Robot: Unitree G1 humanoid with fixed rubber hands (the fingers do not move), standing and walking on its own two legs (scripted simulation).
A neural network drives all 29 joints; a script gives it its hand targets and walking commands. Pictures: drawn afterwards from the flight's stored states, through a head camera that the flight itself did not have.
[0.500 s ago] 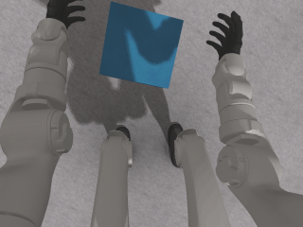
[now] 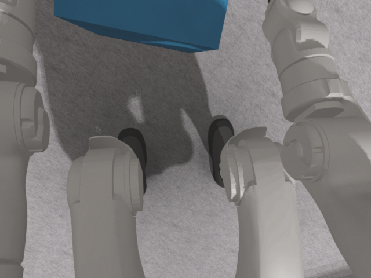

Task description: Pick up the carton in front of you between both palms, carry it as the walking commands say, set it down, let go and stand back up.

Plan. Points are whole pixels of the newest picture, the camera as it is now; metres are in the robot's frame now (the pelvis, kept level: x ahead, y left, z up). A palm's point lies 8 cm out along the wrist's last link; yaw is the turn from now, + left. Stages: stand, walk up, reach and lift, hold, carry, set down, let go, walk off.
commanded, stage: reach and lift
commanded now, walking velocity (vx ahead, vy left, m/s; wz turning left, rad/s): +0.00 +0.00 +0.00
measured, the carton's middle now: out of the picture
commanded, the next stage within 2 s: none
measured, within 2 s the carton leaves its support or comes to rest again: leaves its support in 0.84 s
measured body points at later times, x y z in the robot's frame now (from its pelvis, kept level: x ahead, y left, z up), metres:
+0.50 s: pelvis +0.00 +0.00 -0.01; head +0.37 +0.06 +0.23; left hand +0.58 +0.21 -0.20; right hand +0.55 -0.10 -0.19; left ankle +0.11 +0.12 -0.35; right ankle +0.13 -0.14 -0.35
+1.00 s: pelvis +0.01 -0.01 +0.00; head +0.35 +0.08 +0.28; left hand +0.56 +0.21 -0.15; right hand +0.55 -0.09 -0.13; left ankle +0.11 +0.12 -0.35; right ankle +0.14 -0.14 -0.35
